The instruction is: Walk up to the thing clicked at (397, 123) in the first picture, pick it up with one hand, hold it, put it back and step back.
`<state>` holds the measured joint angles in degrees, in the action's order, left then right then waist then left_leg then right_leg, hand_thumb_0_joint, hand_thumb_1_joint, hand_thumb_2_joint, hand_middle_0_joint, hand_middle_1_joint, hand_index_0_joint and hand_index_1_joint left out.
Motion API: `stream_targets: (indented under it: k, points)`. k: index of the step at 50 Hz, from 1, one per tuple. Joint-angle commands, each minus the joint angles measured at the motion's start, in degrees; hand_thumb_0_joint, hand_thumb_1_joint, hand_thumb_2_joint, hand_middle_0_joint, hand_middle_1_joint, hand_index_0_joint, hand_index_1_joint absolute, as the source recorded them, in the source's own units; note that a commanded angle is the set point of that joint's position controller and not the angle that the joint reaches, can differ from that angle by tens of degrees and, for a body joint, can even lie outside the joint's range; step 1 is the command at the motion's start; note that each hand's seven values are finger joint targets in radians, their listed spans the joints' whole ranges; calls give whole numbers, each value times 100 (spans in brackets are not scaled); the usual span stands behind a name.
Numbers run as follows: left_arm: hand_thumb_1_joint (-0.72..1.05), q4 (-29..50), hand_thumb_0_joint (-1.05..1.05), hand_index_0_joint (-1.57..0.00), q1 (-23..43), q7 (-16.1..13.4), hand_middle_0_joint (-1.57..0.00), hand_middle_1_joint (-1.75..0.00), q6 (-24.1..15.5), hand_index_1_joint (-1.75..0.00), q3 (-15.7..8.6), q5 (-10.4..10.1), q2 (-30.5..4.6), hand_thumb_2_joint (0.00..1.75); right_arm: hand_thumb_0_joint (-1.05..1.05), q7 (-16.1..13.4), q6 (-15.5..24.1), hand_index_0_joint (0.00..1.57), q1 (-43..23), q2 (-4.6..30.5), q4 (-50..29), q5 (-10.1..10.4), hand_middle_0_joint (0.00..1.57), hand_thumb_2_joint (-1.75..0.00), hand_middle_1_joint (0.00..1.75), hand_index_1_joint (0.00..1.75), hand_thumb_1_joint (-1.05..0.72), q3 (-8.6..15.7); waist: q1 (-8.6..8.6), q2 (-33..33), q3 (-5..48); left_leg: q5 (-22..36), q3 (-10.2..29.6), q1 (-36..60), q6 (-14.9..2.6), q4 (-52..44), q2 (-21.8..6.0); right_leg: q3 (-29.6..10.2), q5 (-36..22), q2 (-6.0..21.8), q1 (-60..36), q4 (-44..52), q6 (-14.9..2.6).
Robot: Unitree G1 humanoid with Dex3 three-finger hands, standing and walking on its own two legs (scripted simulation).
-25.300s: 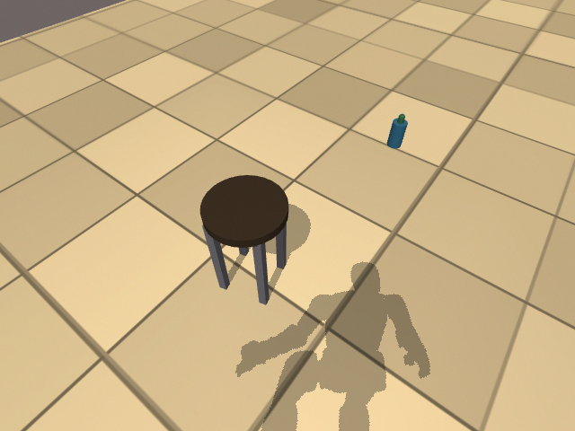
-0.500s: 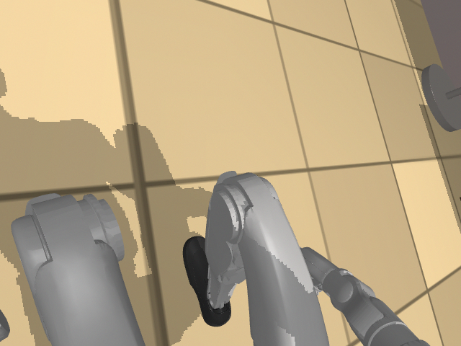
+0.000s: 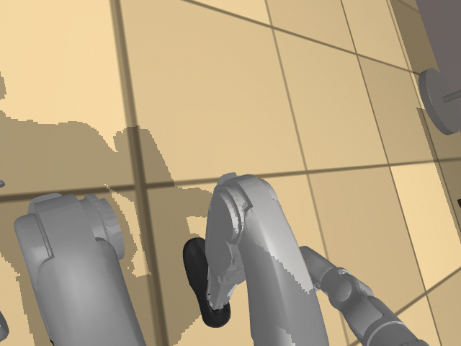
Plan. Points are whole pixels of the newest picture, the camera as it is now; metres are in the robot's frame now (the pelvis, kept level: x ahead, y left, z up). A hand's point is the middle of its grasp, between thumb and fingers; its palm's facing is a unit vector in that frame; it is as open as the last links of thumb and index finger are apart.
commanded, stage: withdraw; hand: left
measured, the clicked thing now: out of the picture +0.40 +0.34 -0.18
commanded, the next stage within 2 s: rise in 0.48 s
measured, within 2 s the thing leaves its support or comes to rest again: neither
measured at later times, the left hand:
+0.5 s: hand out of the picture +0.37 +0.40 -0.08, palm faces +0.56 -0.83 -0.04, open 17.3 cm
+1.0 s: hand out of the picture +0.27 +0.45 +0.05, palm faces +0.49 -0.70 -0.52, open 17.4 cm
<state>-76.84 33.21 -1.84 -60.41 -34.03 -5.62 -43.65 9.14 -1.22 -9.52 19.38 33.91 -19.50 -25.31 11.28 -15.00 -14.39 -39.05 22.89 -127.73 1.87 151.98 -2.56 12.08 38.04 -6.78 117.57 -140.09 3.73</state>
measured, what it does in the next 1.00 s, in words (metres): rises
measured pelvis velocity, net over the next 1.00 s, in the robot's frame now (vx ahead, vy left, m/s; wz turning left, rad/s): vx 0.01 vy -0.02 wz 0.17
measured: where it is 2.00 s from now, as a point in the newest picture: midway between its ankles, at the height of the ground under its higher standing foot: (154, 322)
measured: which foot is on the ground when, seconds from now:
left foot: down 0.00-1.00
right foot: down 0.00-1.00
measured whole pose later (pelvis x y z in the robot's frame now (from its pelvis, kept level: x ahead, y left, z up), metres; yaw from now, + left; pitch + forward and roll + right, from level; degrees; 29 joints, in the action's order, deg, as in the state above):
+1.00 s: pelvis +0.01 -0.02 +0.10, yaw +10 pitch +31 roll -7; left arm -42.0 17.0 2.0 -11.7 -31.3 1.5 -39.5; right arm 2.3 -8.3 3.4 16.0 35.3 -0.5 -2.1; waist 1.5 -1.0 5.8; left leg -36.4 8.4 -122.8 1.6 127.3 -3.9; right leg 3.4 39.5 -1.4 116.9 -124.9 1.7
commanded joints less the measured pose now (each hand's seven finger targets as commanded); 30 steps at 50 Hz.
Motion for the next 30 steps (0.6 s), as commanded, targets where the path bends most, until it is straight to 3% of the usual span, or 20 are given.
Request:
stream_targets:
  k: [1, 5, 7, 8, 10, 13, 16, 18, 20, 21, 22, 23, 24, 27, 30]
  points:
    - [-53, 826, 0, -32, 1284, -10, -33, -20, -477, -21, 127, -17, -969, 13, 0, -123, -56, 20, 174, 1929, -90, -19, 20, -90, 30, 30, -91, 663, 519, 3020, 2968, 184, -740, 2158, -8, -1864, -295, 774, -763, -133, -1054, 1056, -432]
    - [-55, 853, 0, -21, 1327, -6, -22, -9, -478, -10, 113, 11, -1127, 6, 0, -139, -46, 20, 180, 1933, -80, -25, 20, -90, 30, 30, -90, 658, 493, 2992, 2969, 49, -760, 2094, -31, -1851, -304, 768, -670, -143, -1059, 1092, -426]
    - [-59, 764, 0, -14, 1219, 19, -14, -8, -465, -9, 149, 7, -1021, 7, 0, -145, -56, 20, 187, 1939, -49, -18, 20, -90, 30, 30, -90, 654, 497, 2978, 2963, 203, -734, 2187, -11, -1878, -312, 780, -777, -133, -1076, 1058, -425]
    - [-58, 957, 0, -13, 1279, 34, -13, -7, -490, -8, 39, 6, -1208, 7, 0, -156, -59, 20, 217, 1953, -49, -26, 20, -90, 30, 30, -90, 658, 442, 3049, 3131, 312, -733, 2289, -1, -1864, -312, 777, -866, -148, -1129, 1048, -431]
    - [-54, 1021, 0, -10, 1206, 105, -10, -6, -480, -6, 25, -24, -1207, 7, 0, -173, -79, 20, 243, 1969, -3, -4, 20, -90, 30, 30, -90, 676, 408, 3177, 3155, 410, -714, 2407, 19, -1917, -318, 753, -933, -117, -1139, 1004, -429]
    - [-49, 1676, 0, -10, 1123, 216, -10, -5, -424, -5, -375, -60, -1716, 7, 0, -193, -128, 20, 326, 1994, -16, 40, 20, -90, 30, 30, -90, 756, 166, 3598, 3477, 526, -748, 2656, 69, -2065, -316, 696, -961, -86, -1181, 946, -462]
    - [-49, 2442, 0, -9, 876, 348, -9, -5, -166, -5, -580, -111, -1871, 6, 0, -232, -212, 20, 480, 1989, -91, 134, 20, -90, 30, 30, -91, 918, -47, 4056, 4006, 748, -793, 3104, 121, -2291, -316, 585, -1059, -30, -1224, 967, -507]
    - [-49, 2752, 0, -9, 781, 469, -9, -3, 150, -4, -517, -196, -1716, 5, 0, -267, -261, 20, 535, 1926, -117, 263, 20, -90, 30, 30, -91, 1019, -160, 4292, 4038, 660, -870, 3070, 126, -2466, -286, 496, -989, 10, -1075, 1007, -544]
    - [-50, 2705, 0, -9, 520, 629, -9, -4, 563, -4, -340, -308, -1303, 5, 0, -319, -285, 20, 607, 1837, -179, 422, 20, -90, 30, 30, -91, 1138, -192, 4101, 4059, 542, -947, 2863, 76, -2547, -256, 424, -912, 32, -1022, 1150, -543]
    - [-54, 3179, 0, -9, 603, 693, -10, -4, 696, -5, -413, -366, -1372, 4, 0, -348, -296, 20, 746, 1806, -139, 478, 20, -90, 30, 30, -91, 1241, -277, 4135, 4257, 595, -993, 2889, 71, -2547, -250, 378, -969, 37, -1023, 1182, -550]
    - [-57, 2745, 0, -9, 286, 808, -9, -5, 925, -4, -195, -421, -1006, 2, 0, -374, -302, 20, 783, 1777, -171, 552, 20, -90, 30, 30, -92, 1286, -227, 3983, 4203, 579, -1030, 2755, 31, -2534, -225, 348, -1001, 39, -1036, 1260, -536]
    - [-53, 2727, 0, -9, 397, 915, -9, -3, 1062, -3, -1, -488, -781, 1, 0, -386, -297, 20, 798, 1750, -217, 628, 20, -90, 30, 30, -91, 1316, -132, 3771, 4062, 500, -1031, 2479, -6, -2517, -217, 350, -961, 51, -919, 1256, -533]
    - [-54, 2468, 0, -9, 145, 1026, -8, -3, 1197, -2, 89, -533, -580, 1, 0, -408, -285, 20, 823, 1728, -207, 689, 20, -90, 30, 30, -91, 1377, -125, 3439, 3967, 492, -1044, 2340, -50, -2471, -207, 340, -976, 52, -897, 1323, -516]
    - [-56, 2687, 0, -10, 540, 1272, -7, -4, 1381, -1, -36, -652, -776, 0, 0, -480, -259, 20, 1021, 1658, -115, 832, 20, -89, 30, 30, -90, 1545, -135, 2975, 3897, 390, -1094, 2045, -142, -2387, -201, 246, -913, 53, -883, 1465, -485]
    - [-45, 2446, 0, -6, 528, 1461, -5, -1, 1453, 0, 185, -752, -315, 2, 0, -474, -162, 20, 977, 1559, -167, 940, 20, -89, 30, 30, -83, 1652, -87, 2560, 3684, -36, -1115, 1888, -197, -2466, -168, 246, -491, 69, -657, 1576, -513]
